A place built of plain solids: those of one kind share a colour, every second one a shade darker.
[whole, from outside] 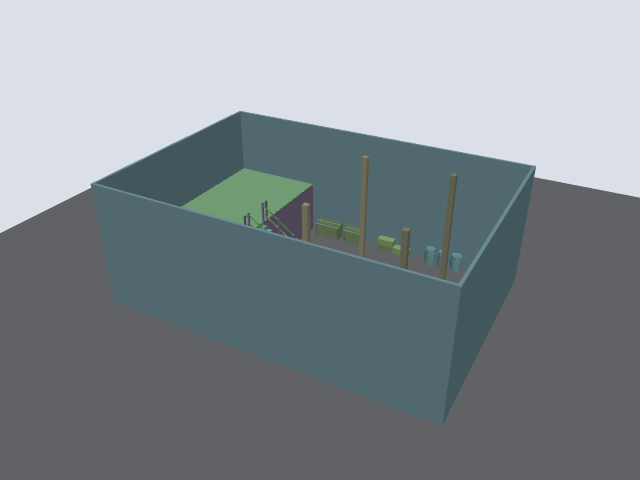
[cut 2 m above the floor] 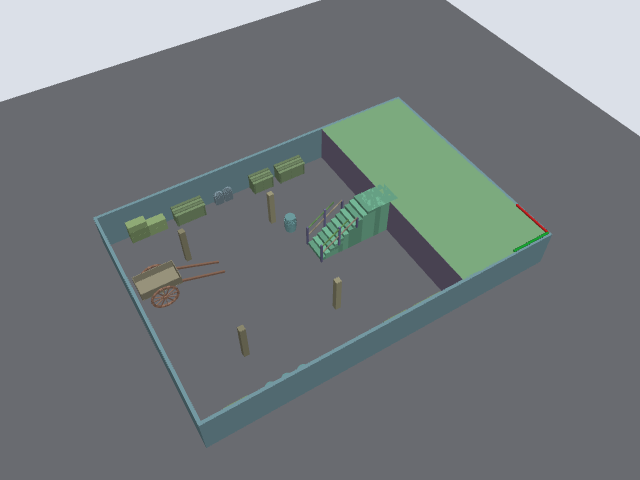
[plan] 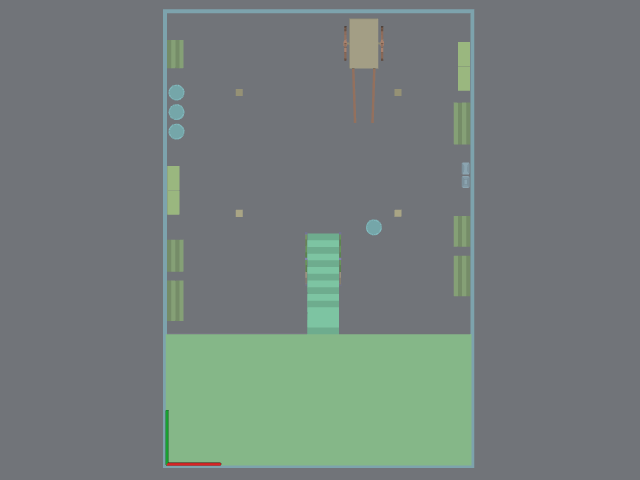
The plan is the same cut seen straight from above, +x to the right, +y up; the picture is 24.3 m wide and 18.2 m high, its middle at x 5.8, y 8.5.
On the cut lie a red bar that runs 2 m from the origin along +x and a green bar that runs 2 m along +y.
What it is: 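An aisled barn 11.5 x 17.1 m, 6.6 m high; a nave 6.0 m broad between two rows of posts 0.27 m square, 4.6 m apart, aisles 2.7 m broad; at the rear a loft 4.9 m deep at 2.96 m over closed bays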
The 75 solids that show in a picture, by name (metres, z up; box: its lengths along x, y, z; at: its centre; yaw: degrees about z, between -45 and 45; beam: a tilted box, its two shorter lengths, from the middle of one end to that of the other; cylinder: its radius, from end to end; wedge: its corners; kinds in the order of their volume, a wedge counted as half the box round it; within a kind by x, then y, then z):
{
 "loft_1": {"box": [11.6, 4.98, 3.01], "at": [5.75, 2.44, 1.46]},
 "wall_1": {"box": [0.15, 17.4, 6.65], "at": [-0.07, 8.55, 3.27]},
 "wall_2": {"box": [11.8, 0.15, 6.65], "at": [5.75, -0.07, 3.27]},
 "wall_3": {"box": [11.8, 0.15, 6.65], "at": [5.75, 17.18, 3.27]},
 "wall_4": {"box": [0.15, 17.4, 6.65], "at": [11.57, 8.55, 3.27]},
 "stair_1": {"box": [1.2, 0.71, 2.83], "at": [5.92, 4.83, 1.36]},
 "stair_2": {"box": [1.2, 0.71, 2.64], "at": [5.92, 5.08, 1.27]},
 "stair_3": {"box": [1.2, 0.71, 2.46], "at": [5.92, 5.34, 1.18]},
 "stair_4": {"box": [1.2, 0.71, 2.27], "at": [5.92, 5.59, 1.08]},
 "stair_5": {"box": [1.2, 0.71, 2.08], "at": [5.92, 5.85, 0.99]},
 "stair_6": {"box": [1.2, 0.71, 1.9], "at": [5.92, 6.1, 0.9]},
 "stair_7": {"box": [1.2, 0.71, 1.72], "at": [5.92, 6.35, 0.81]},
 "stair_8": {"box": [1.2, 0.71, 1.53], "at": [5.92, 6.61, 0.71]},
 "stair_9": {"box": [1.2, 0.71, 1.34], "at": [5.92, 6.86, 0.62]},
 "stair_10": {"box": [1.2, 0.71, 1.16], "at": [5.92, 7.12, 0.53]},
 "stair_11": {"box": [1.2, 0.71, 0.97], "at": [5.92, 7.37, 0.44]},
 "stair_12": {"box": [1.2, 0.71, 0.79], "at": [5.92, 7.63, 0.34]},
 "stair_13": {"box": [1.2, 0.71, 0.6], "at": [5.92, 7.88, 0.25]},
 "stair_14": {"box": [1.2, 0.71, 0.42], "at": [5.92, 8.14, 0.16]},
 "stair_15": {"box": [1.2, 0.71, 0.23], "at": [5.92, 8.39, 0.07]},
 "bin_1": {"box": [0.16, 1.54, 0.18], "at": [0.08, 6.2, 0.78]},
 "bin_2": {"box": [0.16, 1.21, 0.18], "at": [0.08, 7.9, 0.78]},
 "bin_3": {"box": [0.16, 1.07, 0.18], "at": [0.08, 15.55, 0.78]},
 "bin_4": {"box": [0.16, 1.54, 0.15], "at": [0.24, 6.2, 0.76]},
 "bin_5": {"box": [0.16, 1.21, 0.15], "at": [0.24, 7.9, 0.76]},
 "bin_6": {"box": [0.16, 1.07, 0.15], "at": [0.24, 15.55, 0.76]},
 "bin_7": {"box": [0.6, 1.5, 0.74], "at": [0.3, 6.2, 0.32]},
 "bin_8": {"box": [0.6, 1.17, 0.74], "at": [0.3, 7.9, 0.32]},
 "bin_9": {"box": [0.16, 1.54, 0.11], "at": [0.39, 6.2, 0.74]},
 "bin_10": {"box": [0.16, 1.21, 0.11], "at": [0.39, 7.9, 0.74]},
 "bin_11": {"box": [0.16, 1.07, 0.11], "at": [0.39, 15.55, 0.74]},
 "bin_12": {"box": [0.16, 1.54, 0.07], "at": [0.55, 6.2, 0.72]},
 "bin_13": {"box": [0.16, 1.21, 0.07], "at": [0.55, 7.9, 0.72]},
 "bin_14": {"box": [0.16, 1.07, 0.07], "at": [0.55, 15.55, 0.72]},
 "bin_15": {"box": [0.16, 1.54, 0.07], "at": [10.95, 7.13, 0.72]},
 "bin_16": {"box": [0.16, 1.17, 0.07], "at": [10.95, 8.83, 0.72]},
 "bin_17": {"box": [0.16, 1.59, 0.07], "at": [10.95, 12.91, 0.72]},
 "bin_18": {"box": [0.16, 1.54, 0.11], "at": [11.11, 7.13, 0.74]},
 "bin_19": {"box": [0.16, 1.17, 0.11], "at": [11.11, 8.83, 0.74]},
 "bin_20": {"box": [0.16, 1.59, 0.11], "at": [11.11, 12.91, 0.74]},
 "bin_21": {"box": [0.6, 1.5, 0.74], "at": [11.2, 7.13, 0.32]},
 "bin_22": {"box": [0.6, 1.13, 0.74], "at": [11.2, 8.83, 0.32]},
 "bin_23": {"box": [0.6, 1.55, 0.74], "at": [11.2, 12.91, 0.32]},
 "bin_24": {"box": [0.16, 1.54, 0.15], "at": [11.26, 7.13, 0.76]},
 "bin_25": {"box": [0.16, 1.17, 0.15], "at": [11.26, 8.83, 0.76]},
 "bin_26": {"box": [0.16, 1.59, 0.15], "at": [11.26, 12.91, 0.76]},
 "bin_27": {"box": [0.16, 1.54, 0.18], "at": [11.42, 7.13, 0.78]},
 "bin_28": {"box": [0.16, 1.17, 0.18], "at": [11.42, 8.83, 0.78]},
 "bin_29": {"box": [0.16, 1.59, 0.18], "at": [11.42, 12.91, 0.78]},
 "post_1": {"box": [0.27, 0.27, 6.65], "at": [2.74, 9.51, 3.27]},
 "post_2": {"box": [0.27, 0.27, 6.65], "at": [2.74, 14.09, 3.27]},
 "post_3": {"box": [0.27, 0.27, 6.65], "at": [8.76, 9.51, 3.27]},
 "post_4": {"box": [0.27, 0.27, 6.65], "at": [8.76, 14.09, 3.27]},
 "bales_1": {"box": [0.46, 0.92, 0.41], "at": [0.24, 9.92, 0.15]},
 "bales_2": {"box": [0.46, 0.92, 0.36], "at": [0.24, 9.92, 0.54]},
 "bales_3": {"box": [0.46, 0.92, 0.41], "at": [0.24, 10.85, 0.15]},
 "bales_4": {"box": [0.46, 0.92, 0.41], "at": [11.26, 14.62, 0.15]},
 "bales_5": {"box": [0.46, 0.92, 0.36], "at": [11.26, 14.62, 0.54]},
 "bales_6": {"box": [0.46, 0.92, 0.41], "at": [11.26, 15.55, 0.15]},
 "bales_7": {"box": [0.46, 0.92, 0.36], "at": [11.26, 15.55, 0.54]},
 "bales_8": {"box": [0.46, 0.92, 0.36], "at": [11.26, 15.55, 0.9]},
 "face_1": {"box": [5.32, 0.012, 2.98], "at": [2.66, 4.94, 1.44]},
 "face_2": {"box": [4.98, 0.012, 2.98], "at": [9.01, 4.94, 1.44]},
 "cart_rod_1": {"wedge": [[7.01, 14.98, 0.87], [7.01, 15.01, 0.79], [7.08, 12.93, 0.09], [7.08, 12.96, 0.0], [7.11, 14.99, 0.87], [7.11, 15.02, 0.79], [7.18, 12.94, 0.09], [7.18, 12.97, 0.0]]},
 "cart_rod_2": {"wedge": [[7.74, 12.94, 0.09], [7.74, 12.97, 0.0], [7.81, 14.99, 0.87], [7.81, 15.02, 0.79], [7.84, 12.93, 0.09], [7.84, 12.96, 0.0], [7.91, 14.98, 0.87], [7.91, 15.01, 0.79]]},
 "cart_1": {"box": [0.029, 1.9, 0.42], "at": [6.92, 15.95, 1.1]},
 "cart_2": {"box": [1.1, 1.9, 0.03], "at": [7.46, 15.95, 0.88]},
 "cart_3": {"box": [0.029, 1.9, 0.42], "at": [8.0, 15.95, 1.1]},
 "cask_1": {"cylinder": 0.26, "from": [0.36, 12.61, 0.85], "to": [0.36, 12.61, 0.9]},
 "cask_2": {"cylinder": 0.26, "from": [0.36, 13.35, 0.85], "to": [0.36, 13.35, 0.9]},
 "cask_3": {"cylinder": 0.26, "from": [0.36, 14.09, 0.85], "to": [0.36, 14.09, 0.9]},
 "cask_4": {"cylinder": 0.26, "from": [7.84, 8.98, 0.85], "to": [7.84, 8.98, 0.9]},
 "stair_guard_post_1": {"box": [0.09, 0.09, 1.27], "at": [5.27, 7.78, 1.28]},
 "stair_guard_post_2": {"box": [0.09, 0.09, 1.27], "at": [5.27, 8.75, 0.58]},
 "stair_guard_post_3": {"box": [0.09, 0.09, 1.27], "at": [6.57, 8.75, 0.58]}
}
